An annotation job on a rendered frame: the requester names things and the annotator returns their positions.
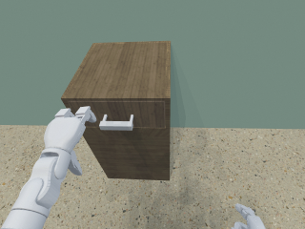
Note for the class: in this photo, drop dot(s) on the right robot hand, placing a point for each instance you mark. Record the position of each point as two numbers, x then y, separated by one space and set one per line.
253 221

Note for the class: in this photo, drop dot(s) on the cabinet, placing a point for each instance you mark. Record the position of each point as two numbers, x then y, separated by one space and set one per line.
127 71

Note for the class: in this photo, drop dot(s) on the drawer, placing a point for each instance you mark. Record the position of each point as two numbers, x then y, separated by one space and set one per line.
146 113

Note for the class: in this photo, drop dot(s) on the left robot hand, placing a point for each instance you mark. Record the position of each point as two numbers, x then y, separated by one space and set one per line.
65 131

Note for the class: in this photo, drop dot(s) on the left robot forearm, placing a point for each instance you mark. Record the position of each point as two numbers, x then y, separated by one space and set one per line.
42 190

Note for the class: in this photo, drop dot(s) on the handle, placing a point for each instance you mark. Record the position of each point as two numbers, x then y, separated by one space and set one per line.
116 125

